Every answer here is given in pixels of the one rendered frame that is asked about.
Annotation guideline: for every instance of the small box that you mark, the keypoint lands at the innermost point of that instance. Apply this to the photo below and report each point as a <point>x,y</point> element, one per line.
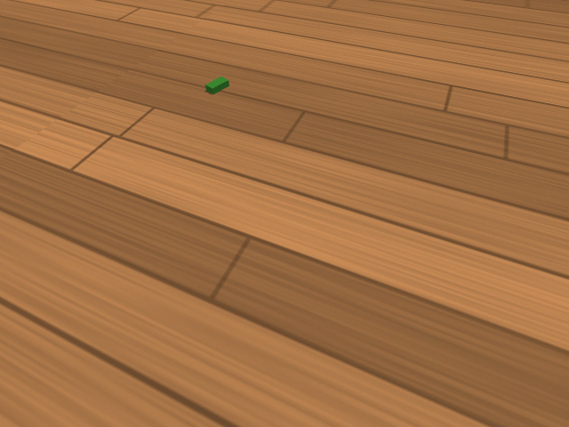
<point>217,85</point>

